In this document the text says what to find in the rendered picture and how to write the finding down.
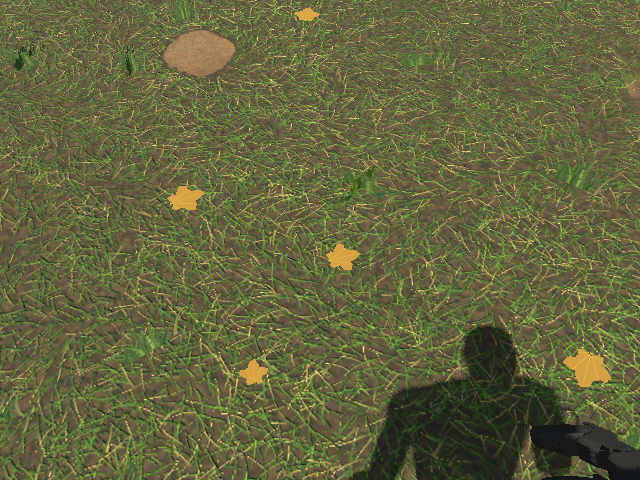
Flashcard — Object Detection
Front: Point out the right robot hand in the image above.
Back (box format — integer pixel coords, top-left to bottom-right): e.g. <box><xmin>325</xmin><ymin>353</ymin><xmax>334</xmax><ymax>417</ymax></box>
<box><xmin>530</xmin><ymin>422</ymin><xmax>640</xmax><ymax>480</ymax></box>

